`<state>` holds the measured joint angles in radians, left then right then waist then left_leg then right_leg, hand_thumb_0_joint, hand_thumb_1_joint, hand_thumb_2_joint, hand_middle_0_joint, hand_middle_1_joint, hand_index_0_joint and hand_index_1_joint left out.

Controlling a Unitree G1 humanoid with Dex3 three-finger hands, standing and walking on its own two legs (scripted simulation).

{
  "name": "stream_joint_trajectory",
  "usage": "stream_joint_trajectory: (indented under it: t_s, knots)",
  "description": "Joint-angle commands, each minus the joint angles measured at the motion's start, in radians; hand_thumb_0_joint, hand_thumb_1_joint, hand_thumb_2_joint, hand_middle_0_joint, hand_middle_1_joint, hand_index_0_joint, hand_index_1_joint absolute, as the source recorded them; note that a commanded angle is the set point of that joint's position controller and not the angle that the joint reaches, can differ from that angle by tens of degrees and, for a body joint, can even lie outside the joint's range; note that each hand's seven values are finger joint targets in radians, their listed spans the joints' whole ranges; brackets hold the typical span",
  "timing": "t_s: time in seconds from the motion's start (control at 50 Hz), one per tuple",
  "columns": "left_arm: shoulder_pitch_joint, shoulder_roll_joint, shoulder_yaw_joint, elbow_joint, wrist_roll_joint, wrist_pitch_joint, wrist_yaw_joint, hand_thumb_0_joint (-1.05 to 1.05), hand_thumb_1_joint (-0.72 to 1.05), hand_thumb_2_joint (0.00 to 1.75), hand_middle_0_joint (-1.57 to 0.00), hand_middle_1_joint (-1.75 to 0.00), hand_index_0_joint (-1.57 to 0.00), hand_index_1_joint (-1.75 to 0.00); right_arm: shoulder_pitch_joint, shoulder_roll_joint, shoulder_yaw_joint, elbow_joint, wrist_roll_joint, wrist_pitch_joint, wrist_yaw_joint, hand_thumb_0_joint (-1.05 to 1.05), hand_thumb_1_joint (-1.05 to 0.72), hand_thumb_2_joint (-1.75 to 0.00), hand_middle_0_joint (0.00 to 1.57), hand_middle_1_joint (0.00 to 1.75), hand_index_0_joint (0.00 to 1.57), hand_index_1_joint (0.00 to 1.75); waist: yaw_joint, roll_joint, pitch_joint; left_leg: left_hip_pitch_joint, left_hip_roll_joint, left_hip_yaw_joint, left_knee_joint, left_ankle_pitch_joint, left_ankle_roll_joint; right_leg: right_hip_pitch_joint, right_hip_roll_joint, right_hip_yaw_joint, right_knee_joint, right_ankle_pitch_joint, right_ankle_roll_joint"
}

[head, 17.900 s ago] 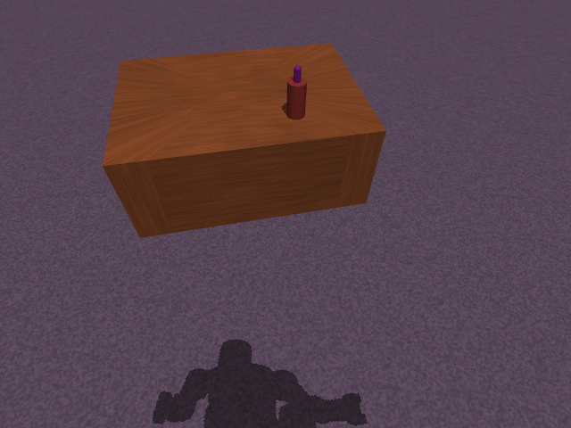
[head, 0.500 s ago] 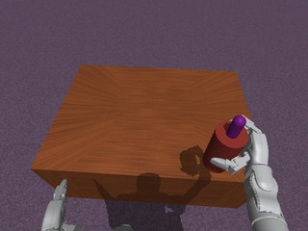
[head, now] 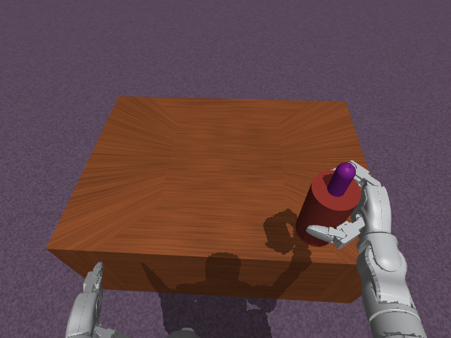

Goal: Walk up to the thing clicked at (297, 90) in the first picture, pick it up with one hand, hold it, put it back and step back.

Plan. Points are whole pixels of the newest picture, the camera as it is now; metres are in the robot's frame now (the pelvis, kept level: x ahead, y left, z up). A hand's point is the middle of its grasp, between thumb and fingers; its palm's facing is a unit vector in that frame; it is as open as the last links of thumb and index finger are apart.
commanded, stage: hold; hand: right
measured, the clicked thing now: (328, 203) +0.32 -0.14 +0.08
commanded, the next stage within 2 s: crouch in 0.38 s
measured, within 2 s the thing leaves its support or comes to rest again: neither
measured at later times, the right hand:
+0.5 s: hand (327, 206) +0.33 -0.15 +0.06, palm faces +0.05 +1.00 +0.01, open 10.9 cm
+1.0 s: hand (315, 197) +0.40 -0.16 -0.03, palm faces +0.07 +1.00 +0.01, open 10.8 cm
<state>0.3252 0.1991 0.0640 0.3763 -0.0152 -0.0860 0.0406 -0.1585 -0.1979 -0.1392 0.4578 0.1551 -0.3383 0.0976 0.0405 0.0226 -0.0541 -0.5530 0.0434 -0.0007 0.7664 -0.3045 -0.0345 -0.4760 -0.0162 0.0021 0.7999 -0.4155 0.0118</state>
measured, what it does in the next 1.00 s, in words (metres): stands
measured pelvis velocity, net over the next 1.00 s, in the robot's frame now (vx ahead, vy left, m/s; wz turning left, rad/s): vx -0.01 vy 0.00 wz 0.00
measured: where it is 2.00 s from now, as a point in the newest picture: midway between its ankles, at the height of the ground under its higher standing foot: outside the picture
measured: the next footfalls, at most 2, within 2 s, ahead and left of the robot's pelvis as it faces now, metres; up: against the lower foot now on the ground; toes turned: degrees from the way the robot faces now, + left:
none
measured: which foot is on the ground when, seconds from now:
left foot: down 0.00-1.00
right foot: down 0.00-1.00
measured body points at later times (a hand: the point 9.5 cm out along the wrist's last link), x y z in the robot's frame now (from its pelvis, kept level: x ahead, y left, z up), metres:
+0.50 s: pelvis +0.00 +0.01 +0.00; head +0.02 +0.00 +0.45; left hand +0.15 +0.26 -0.05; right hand +0.32 -0.20 +0.06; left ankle +0.05 +0.14 -0.71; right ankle +0.00 -0.13 -0.71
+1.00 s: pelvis -0.01 +0.00 -0.04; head +0.08 -0.03 +0.40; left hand +0.15 +0.28 -0.04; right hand +0.40 -0.21 -0.03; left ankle +0.05 +0.14 -0.71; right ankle +0.00 -0.13 -0.71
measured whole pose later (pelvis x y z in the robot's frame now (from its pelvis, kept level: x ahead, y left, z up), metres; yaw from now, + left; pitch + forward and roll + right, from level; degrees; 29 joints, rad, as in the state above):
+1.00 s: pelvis -0.01 +0.00 -0.04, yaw +0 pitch +16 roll +0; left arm 0.34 0.22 0.11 0.16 0.04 -0.14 0.02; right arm -0.48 -0.28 -0.30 0.90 0.10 -0.52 0.08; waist 0.16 0.06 -0.08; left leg -0.91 0.04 -0.01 1.00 -0.37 -0.03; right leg -0.84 -0.02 0.01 1.06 -0.49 0.01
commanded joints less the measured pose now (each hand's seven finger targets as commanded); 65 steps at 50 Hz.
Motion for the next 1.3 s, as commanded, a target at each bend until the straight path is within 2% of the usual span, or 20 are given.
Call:
stream_joint_trajectory:
  t_s: [0.0, 0.06, 0.12, 0.22, 0.26, 0.32, 0.34, 0.36, 0.42, 0.56, 0.62, 0.7, 0.78, 0.92, 1.02, 1.04, 1.06, 1.14, 1.2, 1.28]
  knots:
    - [-0.025, 0.181, 0.104, -0.174, 0.000, -0.050, 0.020, 0.00, -0.54, 0.04, -0.04, -0.04, -0.04, -0.04, -0.265, -0.092, -0.013, -0.229, 0.014, -0.041, 0.007, 0.00, -0.07, -1.30, 1.27, 1.44, 1.32, 1.44, 0.021, -0.043, -0.256, 0.182, -0.037, 0.045, -0.088, 0.183, 0.033, 0.079, 0.009, -0.001, -0.161, 0.217, -0.003]
    - [-0.021, 0.189, 0.128, -0.135, -0.006, -0.054, 0.017, 0.00, -0.54, 0.04, -0.04, -0.04, -0.04, -0.04, -0.298, -0.120, -0.065, -0.240, 0.034, -0.041, -0.010, 0.00, -0.06, -1.28, 1.26, 1.42, 1.31, 1.42, 0.010, -0.029, -0.228, 0.166, -0.038, 0.047, -0.092, 0.158, 0.033, 0.058, 0.002, 0.013, -0.168, 0.196, -0.002]
    - [-0.062, 0.136, 0.075, -0.185, -0.006, -0.059, 0.012, 0.00, -0.54, 0.05, -0.04, -0.04, -0.04, -0.04, -0.289, -0.115, -0.077, -0.205, 0.027, -0.048, -0.018, 0.00, -0.05, -1.28, 1.26, 1.42, 1.31, 1.42, 0.004, 0.046, -0.221, 0.185, -0.035, 0.043, -0.103, 0.158, 0.025, 0.038, 0.012, 0.001, -0.150, 0.183, -0.017]
    - [-0.097, 0.105, 0.029, -0.211, -0.003, -0.059, 0.014, 0.00, -0.54, 0.04, -0.04, -0.04, -0.04, -0.04, -0.341, -0.104, -0.039, -0.184, 0.018, -0.078, 0.004, 0.00, -0.04, -1.27, 1.24, 1.41, 1.29, 1.41, 0.007, 0.020, -0.222, 0.188, -0.022, 0.018, -0.114, 0.113, 0.024, 0.017, 0.020, -0.012, -0.147, 0.130, -0.022]
    - [-0.061, 0.128, 0.055, -0.193, -0.002, -0.058, 0.019, 0.00, -0.53, 0.04, -0.04, -0.04, -0.04, -0.04, -0.328, -0.091, -0.014, -0.198, 0.013, -0.079, 0.014, 0.00, -0.06, -1.27, 1.24, 1.41, 1.29, 1.41, 0.011, -0.011, -0.247, 0.188, -0.022, 0.018, -0.107, 0.129, 0.028, 0.039, 0.023, -0.016, -0.147, 0.146, -0.017]
    - [-0.011, 0.145, 0.058, -0.194, -0.001, -0.056, 0.018, 0.00, -0.53, 0.04, -0.04, -0.04, -0.04, -0.04, -0.242, -0.125, -0.051, -0.196, 0.011, -0.062, 0.012, 0.00, -0.05, -1.26, 1.24, 1.40, 1.29, 1.40, -0.010, -0.072, -0.292, 0.205, -0.029, 0.031, -0.090, 0.196, 0.036, 0.085, 0.022, -0.014, -0.153, 0.227, -0.006]
    - [-0.016, 0.095, 0.020, -0.172, -0.001, -0.052, 0.012, 0.00, -0.53, 0.04, -0.04, -0.04, -0.04, -0.04, -0.241, -0.097, -0.029, -0.200, 0.014, -0.060, 0.012, 0.00, -0.06, -1.27, 1.25, 1.41, 1.30, 1.41, -0.010, -0.072, -0.250, 0.199, -0.029, 0.035, -0.096, 0.184, 0.034, 0.061, 0.025, -0.016, -0.151, 0.215, -0.007]
    - [0.010, 0.131, 0.064, -0.164, -0.001, -0.049, 0.014, 0.00, -0.53, 0.04, -0.04, -0.04, -0.04, -0.04, -0.254, -0.106, -0.050, -0.208, 0.024, -0.061, 0.007, 0.00, -0.07, -1.26, 1.25, 1.41, 1.30, 1.41, 0.005, -0.042, -0.251, 0.196, -0.030, 0.035, -0.102, 0.180, 0.030, 0.058, 0.024, -0.015, -0.151, 0.202, -0.012]
    - [-0.049, 0.149, 0.078, -0.188, 0.001, -0.051, 0.015, 0.00, -0.54, 0.05, -0.04, -0.04, -0.04, -0.04, -0.282, -0.159, -0.113, -0.241, 0.029, -0.072, -0.018, 0.00, -0.09, -1.29, 1.28, 1.44, 1.33, 1.44, -0.008, -0.009, -0.250, 0.210, -0.024, 0.025, -0.115, 0.151, 0.026, 0.039, 0.024, -0.015, -0.148, 0.166, -0.017]
    - [-0.035, 0.159, 0.105, -0.169, 0.002, -0.058, 0.022, 0.00, -0.52, 0.04, -0.03, -0.05, -0.04, -0.04, -0.282, -0.056, -0.022, -0.111, 0.018, -0.084, -0.005, 0.00, -0.09, -1.22, 1.23, 1.36, 1.27, 1.36, 0.040, 0.056, -0.144, 0.114, -0.024, 0.014, -0.122, 0.043, 0.019, -0.016, 0.016, -0.011, -0.145, 0.061, -0.028]
    - [-0.049, 0.167, 0.122, -0.174, 0.004, -0.066, 0.021, 0.00, -0.52, 0.03, -0.04, -0.05, -0.05, -0.03, -0.330, -0.071, -0.033, -0.042, 0.005, -0.088, 0.015, 0.00, -0.04, -1.17, 1.17, 1.30, 1.22, 1.30, 0.059, 0.039, -0.164, 0.075, -0.019, 0.005, -0.095, 0.055, 0.019, -0.029, 0.015, -0.008, -0.121, 0.062, -0.028]
    - [-0.076, 0.125, 0.076, -0.238, 0.012, -0.087, 0.011, 0.00, -0.52, 0.03, -0.04, -0.04, -0.05, -0.03, -0.440, -0.128, -0.101, -0.020, 0.009, -0.142, 0.017, 0.00, -0.01, -1.13, 1.13, 1.26, 1.18, 1.26, 0.059, 0.050, -0.254, 0.066, -0.018, 0.001, -0.043, 0.091, 0.018, -0.076, 0.019, -0.001, -0.059, 0.086, -0.031]
    - [-0.047, 0.158, 0.115, -0.245, 0.030, -0.100, 0.011, 0.00, -0.52, 0.04, -0.04, -0.05, -0.05, -0.04, -0.531, -0.208, -0.175, 0.055, -0.007, -0.208, -0.007, 0.00, -0.04, -1.17, 1.15, 1.29, 1.20, 1.29, 0.058, -0.005, -0.348, 0.027, -0.019, -0.013, 0.039, 0.131, 0.022, -0.139, 0.028, -0.003, 0.020, 0.113, -0.027]
    - [0.033, 0.198, 0.148, -0.402, 0.053, -0.112, -0.001, 0.00, -0.54, 0.05, -0.04, -0.05, -0.05, -0.05, -0.651, -0.189, -0.164, 0.268, -0.055, -0.261, -0.011, 0.00, -0.11, -1.23, 1.20, 1.35, 1.25, 1.35, 0.134, -0.048, -0.470, -0.102, -0.041, 0.014, 0.158, 0.215, 0.034, -0.167, 0.013, 0.020, 0.134, 0.281, -0.010]
    - [0.039, 0.180, 0.125, -0.482, 0.065, -0.119, -0.024, 0.00, -0.54, 0.04, -0.05, -0.05, -0.05, -0.05, -0.779, -0.195, -0.181, 0.397, -0.078, -0.282, -0.011, 0.00, -0.07, -1.21, 1.17, 1.32, 1.22, 1.32, 0.156, -0.046, -0.430, -0.183, -0.042, 0.015, 0.202, 0.143, 0.039, -0.306, 0.010, 0.019, 0.187, 0.163, -0.011]
    - [0.055, 0.186, 0.130, -0.485, 0.068, -0.119, -0.026, 0.00, -0.53, 0.03, -0.05, -0.05, -0.06, -0.04, -0.807, -0.258, -0.229, 0.392, -0.083, -0.289, -0.015, 0.00, -0.06, -1.20, 1.16, 1.31, 1.20, 1.31, 0.148, -0.071, -0.464, -0.218, -0.044, 0.015, 0.220, 0.119, 0.043, -0.312, 0.007, 0.026, 0.195, 0.148, -0.010]
    - [0.066, 0.155, 0.094, -0.494, 0.071, -0.119, -0.034, 0.00, -0.53, 0.04, -0.05, -0.05, -0.05, -0.04, -0.819, -0.246, -0.213, 0.406, -0.092, -0.296, -0.011, 0.00, -0.07, -1.18, 1.15, 1.29, 1.19, 1.29, 0.150, -0.106, -0.462, -0.257, -0.048, 0.020, 0.232, 0.091, 0.046, -0.309, 0.002, 0.031, 0.197, 0.129, -0.006]
    - [0.110, 0.175, 0.103, -0.564, 0.085, -0.110, -0.047, 0.00, -0.51, 0.02, -0.05, -0.05, -0.06, -0.04, -0.876, -0.327, -0.265, 0.446, -0.117, -0.317, -0.018, 0.00, -0.08, -1.17, 1.15, 1.29, 1.19, 1.29, 0.165, -0.152, -0.538, -0.295, -0.053, 0.026, 0.284, 0.069, 0.050, -0.334, -0.005, 0.050, 0.227, 0.108, 0.002]
    - [0.139, 0.245, 0.180, -0.632, 0.091, -0.101, -0.046, 0.00, -0.51, 0.03, -0.05, -0.06, -0.06, -0.04, -0.912, -0.398, -0.322, 0.409, -0.123, -0.320, -0.032, 0.00, -0.10, -1.21, 1.19, 1.33, 1.23, 1.33, 0.179, -0.191, -0.637, -0.262, -0.056, 0.026, 0.307, 0.106, 0.053, -0.320, 0.002, 0.032, 0.268, 0.154, -0.002]
    - [0.090, 0.295, 0.231, -0.698, 0.091, -0.097, -0.045, 0.00, -0.52, 0.04, -0.04, -0.05, -0.05, -0.04, -0.936, -0.326, -0.286, 0.458, -0.127, -0.307, -0.047, 0.00, -0.12, -1.22, 1.21, 1.34, 1.25, 1.34, 0.238, -0.146, -0.623, -0.306, -0.066, 0.043, 0.327, 0.116, 0.053, -0.363, -0.007, 0.046, 0.308, 0.180, -0.006]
